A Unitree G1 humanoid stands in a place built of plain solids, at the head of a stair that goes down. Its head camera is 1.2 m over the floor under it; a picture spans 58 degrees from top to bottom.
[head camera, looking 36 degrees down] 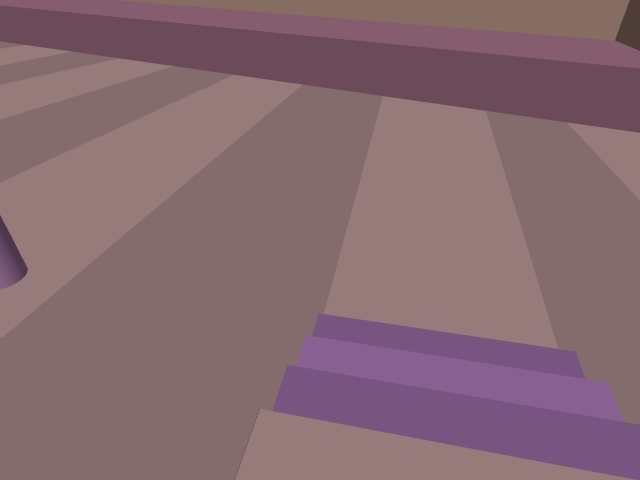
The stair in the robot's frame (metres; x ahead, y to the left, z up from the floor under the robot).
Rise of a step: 0.16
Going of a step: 0.29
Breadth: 1.28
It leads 12 degrees to the right of straight ahead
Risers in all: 4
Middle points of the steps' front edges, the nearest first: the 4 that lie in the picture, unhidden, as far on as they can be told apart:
0.64 -0.44 0.00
0.93 -0.50 -0.16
1.22 -0.56 -0.31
1.51 -0.62 -0.47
